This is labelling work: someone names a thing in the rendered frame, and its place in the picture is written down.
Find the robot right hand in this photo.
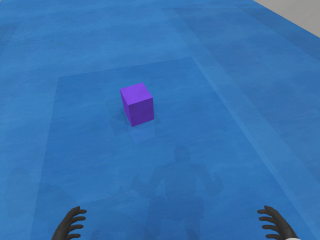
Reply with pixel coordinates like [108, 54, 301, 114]
[257, 205, 299, 240]

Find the robot left hand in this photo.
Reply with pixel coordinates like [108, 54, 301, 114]
[51, 206, 87, 240]

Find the carton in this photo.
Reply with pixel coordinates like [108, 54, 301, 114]
[120, 82, 154, 127]

